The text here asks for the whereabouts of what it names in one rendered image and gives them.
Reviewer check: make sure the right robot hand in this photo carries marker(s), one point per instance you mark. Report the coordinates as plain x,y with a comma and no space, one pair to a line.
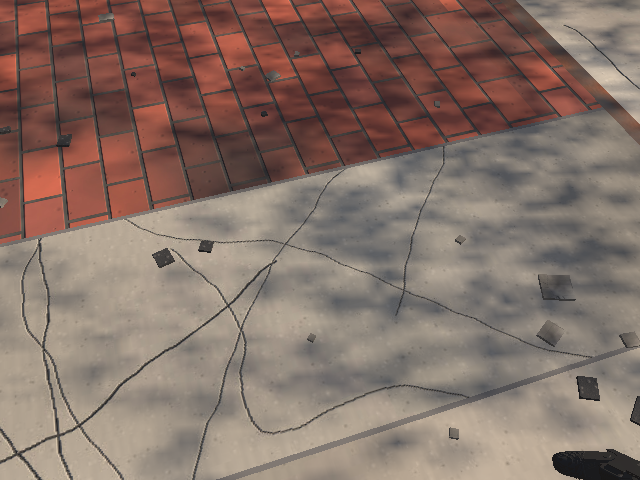
595,465

